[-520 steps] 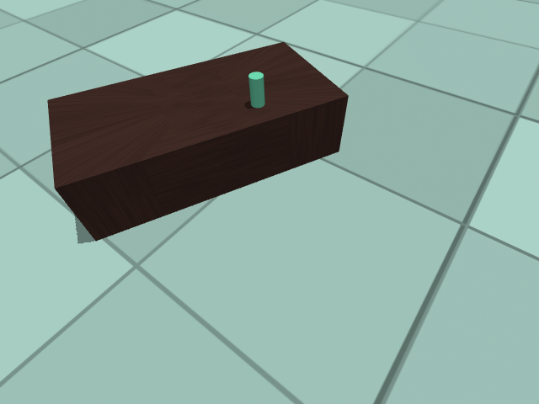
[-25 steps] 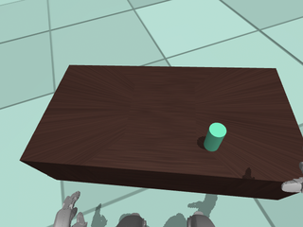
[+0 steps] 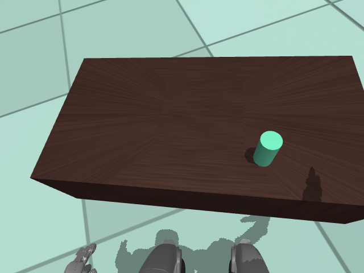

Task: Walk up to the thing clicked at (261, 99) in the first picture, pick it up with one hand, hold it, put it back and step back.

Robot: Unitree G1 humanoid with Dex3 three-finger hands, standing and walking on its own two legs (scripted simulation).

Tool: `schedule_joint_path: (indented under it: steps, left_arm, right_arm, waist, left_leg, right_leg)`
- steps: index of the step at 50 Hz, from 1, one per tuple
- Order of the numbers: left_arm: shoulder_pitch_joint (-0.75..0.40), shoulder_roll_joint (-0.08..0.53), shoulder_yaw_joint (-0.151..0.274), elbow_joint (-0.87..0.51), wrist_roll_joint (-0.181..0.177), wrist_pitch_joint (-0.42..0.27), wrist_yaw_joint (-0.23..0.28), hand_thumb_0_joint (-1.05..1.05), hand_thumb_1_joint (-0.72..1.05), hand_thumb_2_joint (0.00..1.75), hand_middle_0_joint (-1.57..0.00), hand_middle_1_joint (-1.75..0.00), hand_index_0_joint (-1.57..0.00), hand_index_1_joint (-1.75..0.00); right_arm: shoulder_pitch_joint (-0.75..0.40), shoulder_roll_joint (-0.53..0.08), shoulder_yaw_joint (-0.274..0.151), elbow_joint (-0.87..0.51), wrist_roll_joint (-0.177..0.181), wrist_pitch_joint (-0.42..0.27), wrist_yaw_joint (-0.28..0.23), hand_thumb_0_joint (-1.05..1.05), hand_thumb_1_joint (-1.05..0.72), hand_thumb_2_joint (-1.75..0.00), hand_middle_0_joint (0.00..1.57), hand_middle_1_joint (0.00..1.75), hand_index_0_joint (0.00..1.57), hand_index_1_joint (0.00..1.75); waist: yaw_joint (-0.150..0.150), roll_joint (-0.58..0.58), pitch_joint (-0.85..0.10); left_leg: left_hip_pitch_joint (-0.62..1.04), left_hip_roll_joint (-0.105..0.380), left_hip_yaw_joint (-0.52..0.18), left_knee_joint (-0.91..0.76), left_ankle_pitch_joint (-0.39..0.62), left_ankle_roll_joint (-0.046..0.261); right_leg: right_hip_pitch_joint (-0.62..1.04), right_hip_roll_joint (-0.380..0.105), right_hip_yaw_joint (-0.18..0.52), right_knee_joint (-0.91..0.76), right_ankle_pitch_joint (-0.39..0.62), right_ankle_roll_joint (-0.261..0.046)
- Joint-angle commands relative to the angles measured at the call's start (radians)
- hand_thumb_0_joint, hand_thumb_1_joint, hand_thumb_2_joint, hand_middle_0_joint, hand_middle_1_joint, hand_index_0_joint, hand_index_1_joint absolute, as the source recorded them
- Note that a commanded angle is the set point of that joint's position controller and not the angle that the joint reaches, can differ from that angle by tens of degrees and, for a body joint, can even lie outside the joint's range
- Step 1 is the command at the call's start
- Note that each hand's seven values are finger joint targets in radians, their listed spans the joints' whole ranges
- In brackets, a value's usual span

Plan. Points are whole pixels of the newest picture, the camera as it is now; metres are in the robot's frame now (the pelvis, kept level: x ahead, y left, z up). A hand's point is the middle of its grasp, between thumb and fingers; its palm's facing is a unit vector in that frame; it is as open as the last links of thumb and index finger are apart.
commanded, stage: go down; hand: right
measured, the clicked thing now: (266, 149) +0.50 -0.20 -0.27
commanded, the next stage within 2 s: approach in 0.06 s
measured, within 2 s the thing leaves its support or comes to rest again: neither
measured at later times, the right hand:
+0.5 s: hand (359, 153) +0.40 -0.35 -0.07, palm faces +0.13 +0.99 -0.03, open 17.7 cm
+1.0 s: hand (287, 160) +0.46 -0.26 -0.27, palm faces +0.09 +1.00 +0.01, open 17.5 cm
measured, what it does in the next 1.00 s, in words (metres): lowers itself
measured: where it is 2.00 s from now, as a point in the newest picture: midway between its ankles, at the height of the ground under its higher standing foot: outside the picture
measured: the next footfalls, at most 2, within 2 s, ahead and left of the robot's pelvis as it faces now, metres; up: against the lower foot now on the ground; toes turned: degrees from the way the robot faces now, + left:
none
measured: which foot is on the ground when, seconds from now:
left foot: down 0.00-1.00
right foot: down 0.00-1.00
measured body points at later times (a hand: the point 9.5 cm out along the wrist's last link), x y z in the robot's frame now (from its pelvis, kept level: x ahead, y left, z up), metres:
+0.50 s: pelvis -0.01 -0.01 -0.08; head +0.15 -0.06 +0.34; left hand +0.08 +0.28 -0.17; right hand +0.39 -0.41 -0.06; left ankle +0.01 +0.14 -0.67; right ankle +0.03 -0.12 -0.67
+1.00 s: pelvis -0.07 +0.00 -0.29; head +0.16 -0.03 +0.10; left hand -0.02 +0.28 -0.40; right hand +0.45 -0.31 -0.27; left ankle +0.01 +0.14 -0.67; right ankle +0.03 -0.12 -0.67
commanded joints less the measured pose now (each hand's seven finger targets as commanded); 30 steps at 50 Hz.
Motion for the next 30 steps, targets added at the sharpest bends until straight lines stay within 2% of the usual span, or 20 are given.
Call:
schedule_joint_path:
  steps: [1, 3, 5, 7, 8, 9, 10, 11, 13, 14, 16, 17, 19, 21, 23, 25, 26, 27, 29, 30]
  left_arm:
    - [0.097, 0.202, 0.065, -0.077, -0.003, -0.017, 0.006, 0.00, 0.92, 0.89, -0.19, -0.30, -0.19, -0.29]
    - [0.104, 0.212, 0.069, -0.070, -0.004, -0.011, 0.005, 0.00, 0.92, 0.90, -0.19, -0.30, -0.19, -0.30]
    - [0.103, 0.216, 0.064, -0.073, -0.001, -0.006, -0.001, 0.00, 0.91, 0.89, -0.19, -0.30, -0.19, -0.30]
    - [0.117, 0.215, 0.065, -0.061, -0.001, 0.001, -0.004, 0.00, 0.91, 0.90, -0.19, -0.30, -0.19, -0.30]
    - [0.116, 0.220, 0.066, -0.066, -0.001, 0.003, -0.006, 0.00, 0.89, 0.92, -0.19, -0.29, -0.18, -0.30]
    - [0.118, 0.222, 0.065, -0.064, -0.001, 0.006, -0.007, 0.00, 0.89, 0.90, -0.20, -0.30, -0.20, -0.30]
    - [0.119, 0.217, 0.059, -0.059, -0.001, 0.009, -0.010, 0.00, 0.90, 0.90, -0.20, -0.30, -0.19, -0.30]
    - [0.115, 0.221, 0.063, -0.054, 0.001, 0.013, -0.013, 0.00, 0.90, 0.90, -0.20, -0.30, -0.19, -0.30]
    - [0.101, 0.208, 0.049, -0.059, 0.003, 0.011, -0.022, 0.00, 0.89, 0.90, -0.20, -0.30, -0.19, -0.30]
    - [0.096, 0.210, 0.051, -0.058, 0.006, 0.010, -0.026, 0.00, 0.89, 0.90, -0.20, -0.30, -0.19, -0.30]
    - [0.076, 0.207, 0.040, -0.066, 0.013, 0.004, -0.037, 0.00, 0.89, 0.90, -0.19, -0.30, -0.19, -0.30]
    - [0.061, 0.204, 0.038, -0.074, 0.016, 0.000, -0.043, 0.00, 0.89, 0.91, -0.20, -0.29, -0.19, -0.30]
    - [0.051, 0.206, 0.033, -0.093, 0.018, -0.007, -0.049, 0.00, 0.89, 0.91, -0.19, -0.29, -0.19, -0.30]
    - [0.042, 0.211, 0.025, -0.105, 0.022, -0.011, -0.055, 0.00, 0.89, 0.91, -0.19, -0.30, -0.18, -0.30]
    - [0.043, 0.219, 0.018, -0.114, 0.029, -0.014, -0.054, 0.00, 0.90, 0.90, -0.18, -0.29, -0.18, -0.29]
    - [0.035, 0.226, 0.013, -0.109, 0.034, -0.013, -0.051, 0.00, 0.89, 0.91, -0.18, -0.29, -0.17, -0.30]
    - [0.036, 0.226, 0.006, -0.105, 0.036, -0.011, -0.051, 0.00, 0.89, 0.91, -0.18, -0.29, -0.17, -0.30]
    - [0.034, 0.227, 0.000, -0.103, 0.037, -0.007, -0.052, 0.00, 0.90, 0.90, -0.18, -0.29, -0.17, -0.29]
    - [0.041, 0.232, -0.002, -0.102, 0.052, -0.001, -0.055, 0.00, 0.91, 0.90, -0.18, -0.29, -0.17, -0.29]
    - [0.037, 0.238, 0.003, -0.099, 0.061, 0.001, -0.057, 0.00, 0.91, 0.90, -0.18, -0.29, -0.18, -0.29]
  right_arm:
    - [-0.240, -0.386, -0.067, -0.121, 0.027, -0.081, 0.017, 0.00, 0.53, -0.04, 0.06, 0.05, 0.05, 0.05]
    - [-0.284, -0.414, -0.081, -0.129, 0.032, -0.094, 0.024, 0.00, 0.53, -0.04, 0.06, 0.05, 0.05, 0.05]
    - [-0.294, -0.431, -0.086, -0.136, 0.032, -0.108, 0.028, 0.00, 0.53, -0.04, 0.06, 0.05, 0.05, 0.05]
    - [-0.285, -0.404, -0.074, -0.090, 0.033, -0.110, 0.038, 0.00, 0.53, -0.04, 0.06, 0.05, 0.05, 0.05]
    - [-0.305, -0.433, -0.092, -0.128, 0.036, -0.116, 0.036, 0.00, 0.61, -0.06, 0.03, 0.06, 0.04, 0.06]
    - [-0.338, -0.449, -0.096, -0.138, 0.038, -0.123, 0.037, 0.00, 0.61, -0.07, 0.04, 0.06, 0.04, 0.06]
    - [-0.320, -0.437, -0.094, -0.094, 0.036, -0.124, 0.040, 0.00, 0.61, -0.08, 0.02, 0.07, 0.03, 0.07]
    - [-0.344, -0.427, -0.091, -0.097, 0.046, -0.135, 0.046, 0.00, 0.61, -0.07, 0.03, 0.06, 0.03, 0.06]
    - [-0.316, -0.368, -0.070, -0.024, 0.054, -0.160, 0.057, 0.00, 0.61, -0.08, 0.02, 0.07, 0.03, 0.07]
    - [-0.338, -0.358, -0.070, -0.020, 0.061, -0.183, 0.060, 0.00, 0.61, -0.07, 0.03, 0.06, 0.03, 0.06]
    - [-0.352, -0.354, -0.091, 0.000, 0.086, -0.232, 0.071, 0.00, 0.61, -0.08, 0.02, 0.06, 0.03, 0.06]
    - [-0.366, -0.339, -0.088, -0.003, 0.095, -0.262, 0.078, 0.00, 0.61, -0.08, 0.02, 0.07, 0.03, 0.07]
    - [-0.362, -0.301, -0.085, 0.007, 0.118, -0.316, 0.101, 0.00, 0.61, -0.07, 0.02, 0.06, 0.03, 0.06]
    - [-0.381, -0.300, -0.107, -0.018, 0.154, -0.374, 0.123, 0.00, 0.61, -0.06, 0.03, 0.06, 0.04, 0.06]
    - [-0.444, -0.321, -0.127, -0.103, 0.178, -0.424, 0.143, 0.00, 0.61, -0.05, 0.03, 0.06, 0.04, 0.06]
    - [-0.479, -0.320, -0.140, -0.084, 0.195, -0.450, 0.158, 0.00, 0.61, -0.04, 0.04, 0.05, 0.05, 0.05]
    - [-0.499, -0.325, -0.148, -0.045, 0.198, -0.454, 0.159, 0.00, 0.61, -0.03, 0.05, 0.05, 0.05, 0.05]
    - [-0.492, -0.351, -0.172, -0.011, 0.195, -0.459, 0.156, 0.00, 0.61, -0.02, 0.05, 0.04, 0.05, 0.04]
    - [-0.564, -0.409, -0.206, -0.072, 0.178, -0.474, 0.151, 0.00, 0.60, -0.01, 0.06, 0.04, 0.06, 0.04]
    - [-0.642, -0.431, -0.208, -0.122, 0.166, -0.479, 0.148, 0.00, 0.59, -0.01, 0.06, 0.04, 0.06, 0.04]
  waist:
    - [-0.023, -0.165, -0.362]
    - [-0.014, -0.154, -0.385]
    - [-0.020, -0.190, -0.399]
    - [-0.007, -0.167, -0.411]
    - [-0.017, -0.181, -0.418]
    - [-0.011, -0.185, -0.429]
    - [-0.008, -0.178, -0.435]
    - [-0.001, -0.182, -0.406]
    - [0.005, -0.154, -0.366]
    - [0.014, -0.150, -0.352]
    - [0.011, -0.133, -0.353]
    - [0.010, -0.149, -0.359]
    - [0.016, -0.147, -0.402]
    - [0.012, -0.171, -0.455]
    - [0.021, -0.226, -0.571]
    - [0.031, -0.241, -0.591]
    - [0.041, -0.229, -0.575]
    - [0.034, -0.205, -0.569]
    - [0.021, -0.278, -0.651]
    - [0.021, -0.337, -0.694]
  left_leg:
    - [0.084, -0.026, -0.021, -0.102, 0.210, 0.044]
    - [0.059, -0.030, -0.017, -0.093, 0.217, 0.043]
    - [0.056, -0.027, -0.021, -0.084, 0.225, 0.045]
    - [0.033, -0.029, -0.017, -0.072, 0.253, 0.042]
    - [0.049, -0.028, -0.018, -0.073, 0.261, 0.043]
    - [0.041, -0.028, -0.020, -0.071, 0.262, 0.042]
    - [0.021, -0.029, -0.015, -0.058, 0.269, 0.042]
    - [-0.010, -0.030, -0.014, -0.050, 0.249, 0.044]
    - [-0.084, -0.033, -0.010, -0.012, 0.225, 0.044]
    - [-0.114, -0.033, -0.011, 0.009, 0.214, 0.045]
    - [-0.179, -0.034, -0.008, 0.067, 0.170, 0.045]
    - [-0.227, -0.034, -0.010, 0.104, 0.145, 0.046]
    - [-0.321, -0.040, -0.005, 0.183, 0.103, 0.046]
    - [-0.412, -0.042, -0.002, 0.271, 0.072, 0.046]
    - [-0.492, -0.042, 0.001, 0.362, 0.097, 0.045]
    - [-0.576, -0.041, 0.010, 0.448, 0.091, 0.045]
    - [-0.608, -0.042, 0.011, 0.480, 0.091, 0.043]
    - [-0.638, -0.043, 0.011, 0.507, 0.082, 0.043]
    - [-0.664, -0.040, 0.002, 0.564, 0.084, 0.045]
    - [-0.690, -0.037, 0.002, 0.599, 0.078, 0.046]
  right_leg:
    - [0.295, 0.030, 0.023, -0.127, 0.238, -0.030]
    - [0.304, 0.026, 0.029, -0.114, 0.259, -0.028]
    - [0.318, 0.028, 0.026, -0.105, 0.273, -0.029]
    - [0.329, 0.023, 0.030, -0.084, 0.330, -0.026]
    - [0.331, 0.026, 0.030, -0.087, 0.337, -0.026]
    - [0.336, 0.026, 0.030, -0.079, 0.339, -0.028]
    - [0.331, 0.022, 0.034, -0.070, 0.367, -0.025]
    - [0.312, 0.020, 0.038, -0.064, 0.353, -0.023]
    - [0.264, 0.014, 0.043, -0.026, 0.349, -0.024]
    - [0.229, 0.013, 0.045, -0.003, 0.327, -0.026]
    - [0.151, 0.009, 0.051, 0.045, 0.271, -0.027]
    - [0.117, 0.011, 0.051, 0.076, 0.241, -0.028]
    - [0.062, 0.007, 0.062, 0.141, 0.210, -0.028]
    - [0.012, 0.000, 0.078, 0.211, 0.199, -0.024]
    - [0.023, -0.010, 0.090, 0.307, 0.284, -0.018]
    - [-0.034, -0.015, 0.101, 0.387, 0.305, -0.012]
    - [-0.092, -0.014, 0.103, 0.427, 0.293, -0.014]
    - [-0.150, -0.014, 0.104, 0.462, 0.265, -0.015]
    - [-0.167, -0.009, 0.095, 0.518, 0.249, -0.010]
    - [-0.162, -0.011, 0.100, 0.535, 0.247, -0.005]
